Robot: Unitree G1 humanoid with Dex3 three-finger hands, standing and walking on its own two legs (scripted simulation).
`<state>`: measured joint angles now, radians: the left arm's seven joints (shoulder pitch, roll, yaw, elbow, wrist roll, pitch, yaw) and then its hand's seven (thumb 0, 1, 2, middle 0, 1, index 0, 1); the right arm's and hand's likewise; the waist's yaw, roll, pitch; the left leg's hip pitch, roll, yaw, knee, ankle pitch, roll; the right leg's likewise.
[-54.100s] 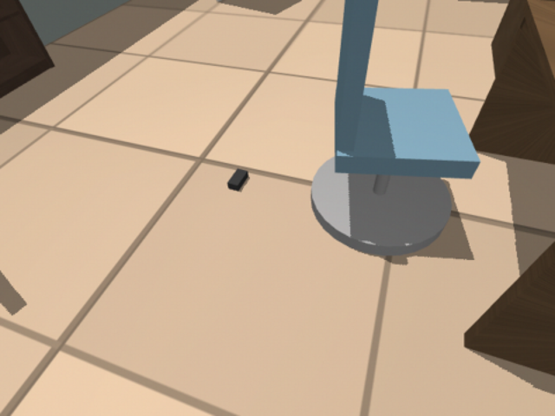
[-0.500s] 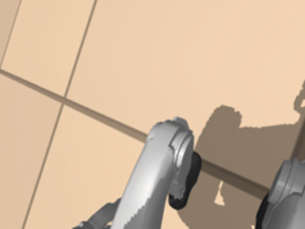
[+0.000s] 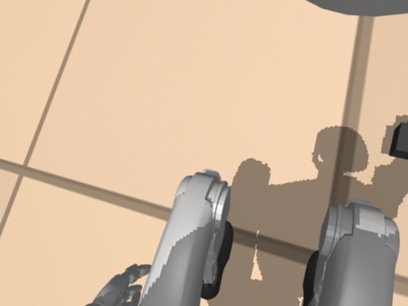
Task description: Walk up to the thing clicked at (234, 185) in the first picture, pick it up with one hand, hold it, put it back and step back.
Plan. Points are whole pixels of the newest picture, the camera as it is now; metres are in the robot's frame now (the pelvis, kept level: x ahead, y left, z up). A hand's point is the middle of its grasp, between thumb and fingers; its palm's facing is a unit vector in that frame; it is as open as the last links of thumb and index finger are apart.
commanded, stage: settle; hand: right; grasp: from above
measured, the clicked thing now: out of the picture +0.45 -0.32 -0.21
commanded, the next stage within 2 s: lift in 0.16 s
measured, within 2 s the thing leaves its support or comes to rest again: neither
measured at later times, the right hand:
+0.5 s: hand out of the picture +0.43 -0.32 -0.11, palm faces -0.44 +0.11 -0.89, open 8.8 cm
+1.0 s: hand out of the picture +0.36 -0.32 +0.05, palm faces -0.41 +0.13 -0.90, open 8.8 cm
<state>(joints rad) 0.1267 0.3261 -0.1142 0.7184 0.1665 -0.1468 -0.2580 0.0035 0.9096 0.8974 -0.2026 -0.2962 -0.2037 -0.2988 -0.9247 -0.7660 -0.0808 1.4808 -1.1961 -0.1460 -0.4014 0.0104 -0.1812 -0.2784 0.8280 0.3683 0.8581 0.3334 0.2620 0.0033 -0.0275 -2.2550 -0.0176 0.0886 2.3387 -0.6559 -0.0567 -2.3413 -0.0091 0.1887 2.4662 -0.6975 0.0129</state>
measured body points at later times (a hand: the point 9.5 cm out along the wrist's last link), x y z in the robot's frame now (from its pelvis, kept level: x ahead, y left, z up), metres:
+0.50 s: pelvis +0.00 +0.00 +0.03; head +0.21 -0.07 +0.42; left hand +0.07 +0.27 -0.08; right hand +0.45 -0.32 -0.06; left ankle +0.11 +0.13 -0.28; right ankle +0.07 -0.13 -0.28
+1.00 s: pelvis +0.00 +0.00 +0.15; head +0.16 -0.05 +0.56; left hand +0.14 +0.26 +0.03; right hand +0.38 -0.32 +0.10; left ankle +0.11 +0.13 -0.28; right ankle +0.07 -0.13 -0.28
